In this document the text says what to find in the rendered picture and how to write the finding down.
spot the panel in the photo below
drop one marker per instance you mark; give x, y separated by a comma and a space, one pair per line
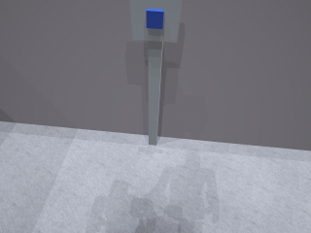
155, 37

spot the button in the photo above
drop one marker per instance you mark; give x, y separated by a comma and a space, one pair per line
154, 18

